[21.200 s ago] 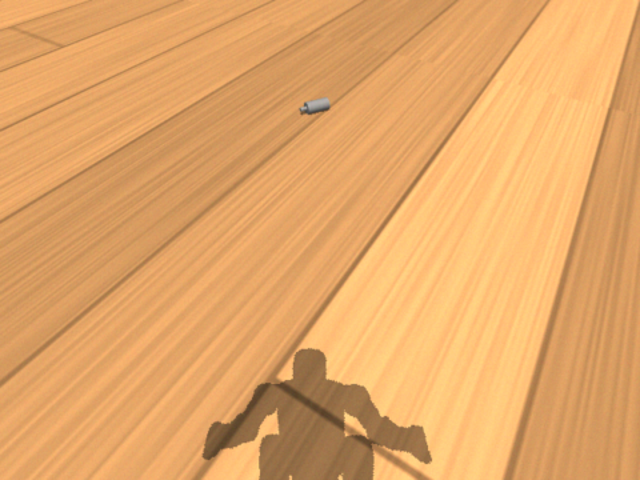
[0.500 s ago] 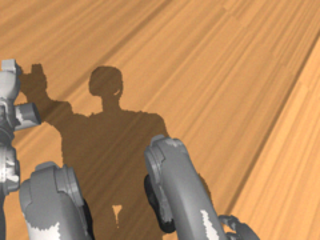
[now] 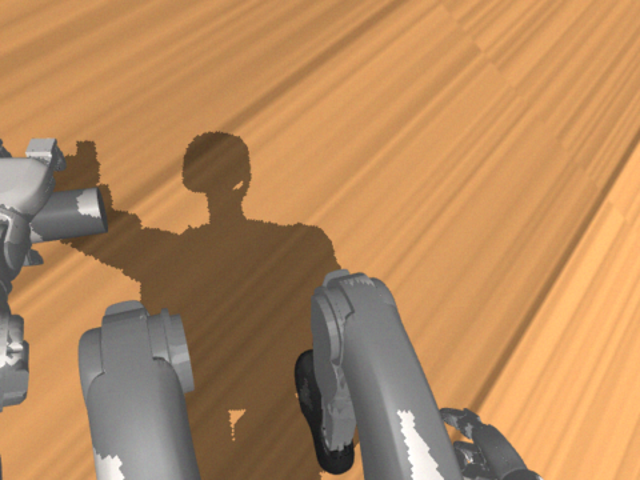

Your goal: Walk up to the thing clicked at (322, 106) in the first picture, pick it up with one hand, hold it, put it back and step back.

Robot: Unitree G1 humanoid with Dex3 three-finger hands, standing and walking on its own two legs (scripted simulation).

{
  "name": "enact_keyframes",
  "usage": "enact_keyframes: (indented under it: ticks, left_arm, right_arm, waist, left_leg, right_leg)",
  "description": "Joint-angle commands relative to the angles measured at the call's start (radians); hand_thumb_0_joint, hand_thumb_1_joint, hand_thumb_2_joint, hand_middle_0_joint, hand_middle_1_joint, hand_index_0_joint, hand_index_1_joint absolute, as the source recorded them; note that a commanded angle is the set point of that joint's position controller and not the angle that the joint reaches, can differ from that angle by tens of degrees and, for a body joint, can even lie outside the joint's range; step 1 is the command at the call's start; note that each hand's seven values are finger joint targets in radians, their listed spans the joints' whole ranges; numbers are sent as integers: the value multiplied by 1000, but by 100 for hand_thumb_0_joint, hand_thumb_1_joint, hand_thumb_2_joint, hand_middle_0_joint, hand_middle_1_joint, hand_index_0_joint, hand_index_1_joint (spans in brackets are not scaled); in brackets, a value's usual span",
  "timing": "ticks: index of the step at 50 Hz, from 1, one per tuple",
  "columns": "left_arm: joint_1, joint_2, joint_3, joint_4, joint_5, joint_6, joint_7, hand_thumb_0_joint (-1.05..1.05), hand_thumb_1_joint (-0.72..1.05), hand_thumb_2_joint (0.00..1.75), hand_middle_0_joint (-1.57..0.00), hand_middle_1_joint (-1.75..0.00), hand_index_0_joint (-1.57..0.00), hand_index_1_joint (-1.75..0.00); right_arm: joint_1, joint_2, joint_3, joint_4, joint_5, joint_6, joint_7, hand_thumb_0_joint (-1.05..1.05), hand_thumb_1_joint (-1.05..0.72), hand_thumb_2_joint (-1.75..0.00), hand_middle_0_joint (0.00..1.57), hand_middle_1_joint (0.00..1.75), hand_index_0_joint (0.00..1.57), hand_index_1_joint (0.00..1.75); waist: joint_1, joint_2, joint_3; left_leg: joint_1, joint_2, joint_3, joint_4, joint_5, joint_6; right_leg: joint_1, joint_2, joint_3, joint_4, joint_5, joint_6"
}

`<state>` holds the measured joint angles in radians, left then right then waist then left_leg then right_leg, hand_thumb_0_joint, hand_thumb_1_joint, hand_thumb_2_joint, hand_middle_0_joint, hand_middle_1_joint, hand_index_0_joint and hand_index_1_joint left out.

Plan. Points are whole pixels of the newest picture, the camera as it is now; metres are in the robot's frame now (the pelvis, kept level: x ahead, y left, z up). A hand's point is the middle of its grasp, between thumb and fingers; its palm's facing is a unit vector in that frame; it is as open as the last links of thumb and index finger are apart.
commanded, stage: rest palm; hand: left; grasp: from above
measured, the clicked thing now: (33, 218) +0.46 +0.32 -0.29
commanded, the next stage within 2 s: close in 1.38 s
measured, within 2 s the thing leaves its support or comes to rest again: neither
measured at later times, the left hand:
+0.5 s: hand (53, 217) +0.45 +0.28 -0.25, palm faces -0.48 -0.10 -0.87, open 14.1 cm
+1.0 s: hand (52, 224) +0.45 +0.29 -0.27, palm faces -0.45 -0.10 -0.89, open 14.1 cm
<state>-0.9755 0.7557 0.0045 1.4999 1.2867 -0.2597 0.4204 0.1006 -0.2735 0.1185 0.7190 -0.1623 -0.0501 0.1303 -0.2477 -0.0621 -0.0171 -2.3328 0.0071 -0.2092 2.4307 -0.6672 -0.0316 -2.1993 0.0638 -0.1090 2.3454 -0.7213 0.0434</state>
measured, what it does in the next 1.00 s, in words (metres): stands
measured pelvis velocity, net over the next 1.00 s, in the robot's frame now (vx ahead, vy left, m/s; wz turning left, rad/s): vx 0.00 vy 0.00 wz -0.08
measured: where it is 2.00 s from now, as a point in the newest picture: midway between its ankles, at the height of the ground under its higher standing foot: (253, 451)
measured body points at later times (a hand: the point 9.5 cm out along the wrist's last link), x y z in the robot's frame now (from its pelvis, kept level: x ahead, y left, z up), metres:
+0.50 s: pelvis +0.00 +0.00 -0.02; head +0.27 +0.09 +0.32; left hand +0.48 +0.29 -0.20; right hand +0.03 -0.25 -0.10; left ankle +0.08 +0.13 -0.29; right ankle +0.10 -0.12 -0.29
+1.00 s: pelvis +0.00 +0.00 -0.02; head +0.27 +0.12 +0.32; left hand +0.47 +0.29 -0.21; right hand +0.07 -0.26 -0.09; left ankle +0.08 +0.13 -0.29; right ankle +0.10 -0.12 -0.29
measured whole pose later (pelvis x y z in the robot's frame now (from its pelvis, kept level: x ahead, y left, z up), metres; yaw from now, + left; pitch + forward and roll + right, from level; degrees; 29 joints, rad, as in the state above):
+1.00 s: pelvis +0.00 +0.00 -0.02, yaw -4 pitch +28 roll -13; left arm -1.02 0.91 0.06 1.73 1.29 -0.22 0.65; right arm 0.05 -0.31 0.24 0.71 -0.26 -0.22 0.24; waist -0.34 -0.13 0.12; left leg -2.35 0.03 -0.28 2.54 -0.70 -0.03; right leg -2.22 0.11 -0.16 2.40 -0.71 0.06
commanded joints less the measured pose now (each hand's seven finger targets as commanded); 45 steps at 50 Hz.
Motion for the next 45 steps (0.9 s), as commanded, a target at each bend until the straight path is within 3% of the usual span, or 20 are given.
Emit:
enact_keyframes:
  ticks: [1,4,7,10,12,16,18,22,25,27,28,32,33,36,37,38,39,40,42,45]
  left_arm:
    - [-339,222,69,-41,38,19,130,0,-53,100,-7,-101,-7,-101]
    - [-359,221,61,57,56,44,175,0,-52,100,-7,-102,-7,-101]
    - [-390,272,87,59,43,65,206,0,-52,100,-7,-102,-7,-101]
    - [-397,264,69,107,19,82,212,0,-51,99,-7,-102,-7,-102]
    - [-389,311,89,82,-3,82,212,0,-52,99,-7,-101,-7,-101]
    - [-349,290,68,136,-32,83,187,0,-52,97,-6,-101,-7,-101]
    - [-332,359,102,69,-37,73,178,0,-53,100,-7,-99,-6,-100]
    - [-272,360,109,92,-43,61,174,0,-54,99,-7,-98,-6,-99]
    - [-222,436,180,65,-38,50,180,0,-53,100,-8,-97,-7,-98]
    - [-214,390,163,80,-40,43,186,0,-53,100,-7,-97,-7,-97]
    - [-220,414,174,62,-35,37,193,0,-55,101,-7,-97,-6,-98]
    - [-257,378,140,46,-37,17,198,0,-54,101,-8,-96,-6,-97]
    - [-246,406,157,24,-31,13,205,0,-55,102,-7,-96,-6,-98]
    - [-256,391,140,28,-20,8,219,0,-54,105,-8,-98,-6,-100]
    - [-268,347,105,48,-21,7,221,0,-54,103,-8,-97,-6,-99]
    - [-262,363,118,62,-19,9,228,0,-53,103,-8,-98,-6,-99]
    - [-282,319,74,73,-16,9,227,0,-54,104,-8,-98,-6,-100]
    - [-278,330,87,105,-22,12,232,0,-54,101,-7,-97,-6,-98]
    - [-299,333,72,73,-23,10,237,0,-55,101,-7,-97,-5,-99]
    - [-291,334,61,118,-6,22,253,0,-53,99,-7,-99,-7,-100]
  right_arm:
    - [214,-266,-63,9,-19,-5,-1,0,-90,-90,20,30,20,30]
    - [195,-268,-44,2,-37,-26,11,0,-90,-90,20,30,20,30]
    - [194,-283,-34,-4,-46,-48,16,0,-89,-90,20,30,20,30]
    - [184,-289,-18,-4,-53,-76,25,0,-89,-90,20,30,20,30]
    - [185,-301,-10,-12,-54,-88,26,0,-89,-90,20,30,20,30]
    - [196,-295,15,3,-63,-112,39,0,-90,-90,20,30,20,30]
    - [196,-310,19,-15,-64,-117,41,0,-89,-90,20,30,20,30]
    - [194,-325,32,-19,-72,-129,50,0,-90,-90,20,30,20,30]
    - [221,-334,25,-7,-78,-126,54,0,-89,-90,20,30,20,30]
    - [212,-333,32,-16,-84,-128,63,0,-89,-90,20,30,20,30]
    - [209,-329,31,-4,-87,-128,66,0,-90,-90,20,30,20,30]
    - [199,-340,26,-6,-92,-133,76,0,-89,-90,20,30,20,30]
    - [206,-333,25,5,-91,-132,76,0,-89,-90,20,30,20,30]
    - [195,-333,27,12,-97,-131,80,0,-89,-90,20,30,20,30]
    - [187,-326,32,5,-99,-135,85,0,-90,-90,20,30,20,30]
    - [196,-336,30,17,-102,-134,87,0,-89,-90,20,30,20,30]
    - [175,-330,34,9,-100,-140,91,0,-90,-90,20,30,20,30]
    - [186,-341,31,20,-103,-144,94,0,-89,-90,20,30,20,30]
    - [163,-341,31,10,-94,-149,94,0,-90,-90,20,30,20,30]
    - [152,-346,41,9,-95,-159,100,0,-90,-90,20,30,20,30]
  waist:
    - [-43,445,-595]
    - [-87,408,-527]
    - [-81,417,-563]
    - [-110,377,-551]
    - [-93,388,-593]
    - [-116,362,-545]
    - [-85,380,-601]
    - [-99,373,-555]
    - [-76,387,-589]
    - [-92,390,-556]
    - [-88,407,-564]
    - [-115,419,-534]
    - [-97,439,-567]
    - [-105,441,-570]
    - [-119,439,-541]
    - [-123,427,-549]
    - [-132,414,-514]
    - [-144,406,-495]
    - [-123,424,-498]
    - [-128,430,-482]
  left_leg:
    - [590,16,112,-243,211,30]
    - [516,15,121,-223,140,42]
    - [505,15,121,-216,109,46]
    - [468,20,116,-185,80,55]
    - [476,22,118,-175,95,56]
    - [435,25,109,-149,92,60]
    - [456,27,108,-151,127,58]
    - [456,28,100,-135,160,51]
    - [482,34,96,-128,219,49]
    - [483,35,91,-123,233,43]
    - [485,39,88,-128,220,44]
    - [484,41,74,-117,199,40]
    - [501,45,74,-125,216,42]
    - [503,48,71,-120,214,43]
    - [492,46,71,-119,204,42]
    - [495,49,66,-117,213,43]
    - [478,48,67,-113,192,43]
    - [477,47,63,-115,184,43]
    - [491,48,58,-129,169,39]
    - [493,47,60,-136,156,37]
  right_leg:
    - [176,19,-117,-180,293,-79]
    - [171,26,-109,-200,254,-74]
    - [191,26,-104,-209,221,-73]
    - [191,32,-100,-206,196,-70]
    - [237,33,-94,-214,209,-67]
    - [247,39,-103,-196,216,-64]
    - [309,44,-99,-199,243,-63]
    - [307,48,-124,-179,276,-68]
    - [359,53,-125,-174,336,-61]
    - [344,53,-138,-167,347,-66]
    - [352,57,-135,-167,344,-63]
    - [317,55,-150,-165,325,-65]
    - [353,59,-144,-170,349,-59]
    - [350,62,-145,-170,357,-57]
    - [330,60,-148,-168,347,-57]
    - [344,64,-152,-170,361,-54]
    - [314,62,-154,-165,342,-56]
    - [306,60,-161,-166,332,-56]
    - [286,63,-163,-169,310,-60]
    - [279,64,-166,-164,297,-63]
